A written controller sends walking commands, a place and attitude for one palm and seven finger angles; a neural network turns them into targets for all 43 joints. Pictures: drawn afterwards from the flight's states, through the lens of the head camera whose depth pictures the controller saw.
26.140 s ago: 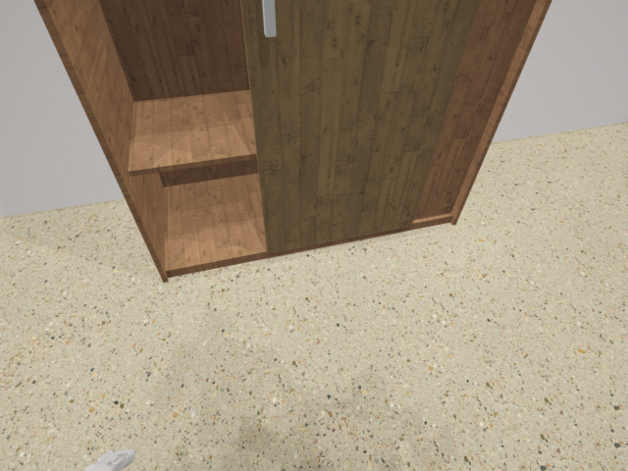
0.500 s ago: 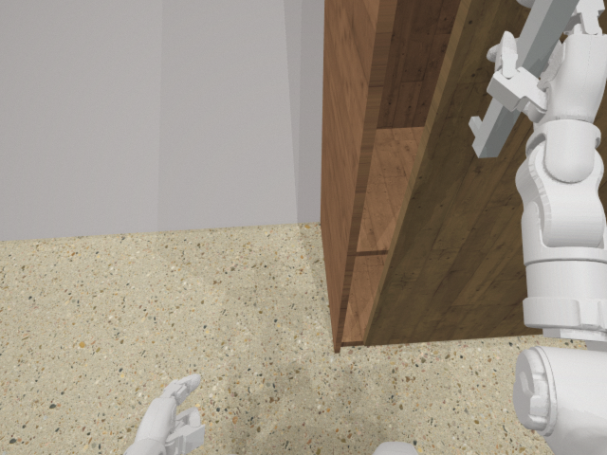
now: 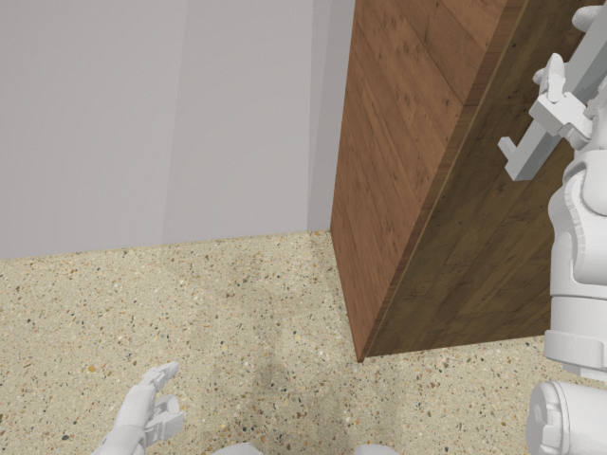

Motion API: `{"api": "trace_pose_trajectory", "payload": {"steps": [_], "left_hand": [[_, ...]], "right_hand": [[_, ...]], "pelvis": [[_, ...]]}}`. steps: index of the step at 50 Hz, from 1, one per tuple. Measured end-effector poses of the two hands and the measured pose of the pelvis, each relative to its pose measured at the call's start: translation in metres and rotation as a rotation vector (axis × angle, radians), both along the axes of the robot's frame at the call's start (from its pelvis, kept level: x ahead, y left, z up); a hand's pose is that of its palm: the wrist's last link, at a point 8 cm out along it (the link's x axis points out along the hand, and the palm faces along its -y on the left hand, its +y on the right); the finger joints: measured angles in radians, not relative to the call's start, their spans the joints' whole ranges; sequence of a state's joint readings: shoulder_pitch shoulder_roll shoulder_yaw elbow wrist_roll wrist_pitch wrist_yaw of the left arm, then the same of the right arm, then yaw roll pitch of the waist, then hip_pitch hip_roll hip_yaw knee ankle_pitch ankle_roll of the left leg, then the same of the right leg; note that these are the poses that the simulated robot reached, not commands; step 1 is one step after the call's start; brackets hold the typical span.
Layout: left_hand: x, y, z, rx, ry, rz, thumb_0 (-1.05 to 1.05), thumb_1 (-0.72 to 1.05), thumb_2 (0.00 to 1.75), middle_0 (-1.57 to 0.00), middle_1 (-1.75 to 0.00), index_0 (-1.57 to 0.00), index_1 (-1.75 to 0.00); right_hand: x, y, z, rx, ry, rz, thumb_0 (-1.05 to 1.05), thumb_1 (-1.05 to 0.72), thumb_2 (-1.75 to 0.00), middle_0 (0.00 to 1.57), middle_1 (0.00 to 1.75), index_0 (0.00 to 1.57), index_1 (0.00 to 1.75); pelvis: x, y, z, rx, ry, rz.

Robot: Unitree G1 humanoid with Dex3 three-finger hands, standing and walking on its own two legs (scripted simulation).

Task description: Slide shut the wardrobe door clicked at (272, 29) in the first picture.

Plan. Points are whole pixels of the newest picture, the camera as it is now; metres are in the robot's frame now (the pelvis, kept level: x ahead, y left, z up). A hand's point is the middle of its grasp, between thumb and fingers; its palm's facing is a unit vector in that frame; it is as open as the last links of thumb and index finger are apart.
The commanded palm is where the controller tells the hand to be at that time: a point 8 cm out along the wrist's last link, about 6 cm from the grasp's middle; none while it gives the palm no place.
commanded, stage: step sideways, sliding the door along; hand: right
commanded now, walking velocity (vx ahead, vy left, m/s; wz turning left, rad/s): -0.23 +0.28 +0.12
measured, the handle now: (573, 58) +0.43 -0.27 +0.29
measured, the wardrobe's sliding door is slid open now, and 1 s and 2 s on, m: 0.00 0.00 0.01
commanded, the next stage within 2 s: stop walking and hold the door there in 0.06 s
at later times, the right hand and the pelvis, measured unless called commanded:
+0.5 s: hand (553, 97) +0.40 -0.26 +0.26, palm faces +0.64 +0.73 -0.23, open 6.9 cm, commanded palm +0.35 -0.29 +0.24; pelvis +0.04 +0.09 +0.01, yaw +6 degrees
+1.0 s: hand (552, 98) +0.40 -0.26 +0.26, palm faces +0.63 +0.74 -0.22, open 6.8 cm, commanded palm +0.35 -0.29 +0.24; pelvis +0.04 +0.09 +0.01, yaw +11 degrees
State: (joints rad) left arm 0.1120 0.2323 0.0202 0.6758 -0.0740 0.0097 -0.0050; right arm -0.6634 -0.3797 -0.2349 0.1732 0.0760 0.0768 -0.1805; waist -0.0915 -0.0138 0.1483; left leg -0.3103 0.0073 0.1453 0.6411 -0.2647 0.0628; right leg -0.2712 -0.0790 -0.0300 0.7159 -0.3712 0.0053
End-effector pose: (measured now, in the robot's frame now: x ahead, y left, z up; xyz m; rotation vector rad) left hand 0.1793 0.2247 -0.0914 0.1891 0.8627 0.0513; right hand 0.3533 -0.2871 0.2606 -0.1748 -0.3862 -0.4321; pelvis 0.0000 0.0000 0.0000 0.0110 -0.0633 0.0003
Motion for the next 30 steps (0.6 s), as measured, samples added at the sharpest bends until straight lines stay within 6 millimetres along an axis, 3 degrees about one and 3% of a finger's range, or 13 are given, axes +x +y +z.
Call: {"api": "trace_pose_trajectory", "payload": {"steps": [11,16,18,22,26,30], "left_hand": [[0.033,0.026,0.024,-0.038,0.009,-0.038,0.01,0.91,0.9,-0.2,-0.3,-0.2,-0.3],[0.055,0.061,0.016,-0.062,-0.093,-0.017,0.01,0.91,0.9,-0.21,-0.3,-0.2,-0.3],[0.059,0.081,0.013,-0.046,-0.124,0.023,0.01,0.91,0.9,-0.21,-0.3,-0.2,-0.3],[0.047,0.116,0.021,0.02,-0.147,0.122,0.01,0.91,0.9,-0.21,-0.3,-0.2,-0.3],[0.018,0.141,0.03,0.113,-0.13,0.193,0.01,0.91,0.9,-0.2,-0.3,-0.2,-0.3],[-0.017,0.154,0.036,0.149,-0.109,0.259,0.01,0.91,0.9,-0.2,-0.3,-0.2,-0.3]], "right_hand": [[0.001,0.0,-0.002,-0.064,-0.029,-0.078,-0.13,-0.62,-0.8,0.5,1.43,0.22,1.22],[0.0,-0.001,0.0,-0.168,-0.015,-0.18,-0.21,-0.57,-0.79,0.49,1.43,0.22,1.25],[-0.001,0.0,0.0,-0.179,-0.004,-0.221,-0.23,-0.56,-0.79,0.49,1.42,0.22,1.26],[-0.002,0.001,0.002,-0.168,0.026,-0.252,-0.23,-0.55,-0.79,0.47,1.42,0.25,1.31],[-0.001,0.0,0.001,-0.17,0.012,-0.239,-0.24,-0.54,-0.79,0.47,1.41,0.26,1.32],[-0.001,0.002,0.0,-0.136,0.005,-0.233,-0.21,-0.57,-0.8,0.46,1.41,0.24,1.31]], "pelvis": [[0.034,0.045,0.02,0.069,-0.012,0.054],[0.047,0.082,0.001,0.044,-0.032,0.08],[0.046,0.087,-0.002,0.041,-0.036,0.086],[0.043,0.087,0.005,0.001,-0.012,0.106],[0.042,0.086,0.005,0.003,-0.001,0.1],[0.042,0.089,0.009,-0.011,-0.004,0.136]]}}
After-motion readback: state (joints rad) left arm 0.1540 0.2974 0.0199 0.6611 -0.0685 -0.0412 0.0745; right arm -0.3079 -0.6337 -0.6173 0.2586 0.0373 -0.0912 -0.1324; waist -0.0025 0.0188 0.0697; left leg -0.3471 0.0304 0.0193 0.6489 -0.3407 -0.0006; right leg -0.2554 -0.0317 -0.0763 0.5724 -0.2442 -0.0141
